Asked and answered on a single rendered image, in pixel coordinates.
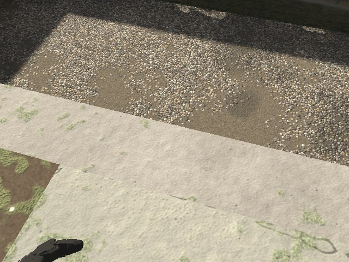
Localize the left robot hand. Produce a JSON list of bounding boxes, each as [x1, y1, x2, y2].
[[18, 239, 83, 262]]

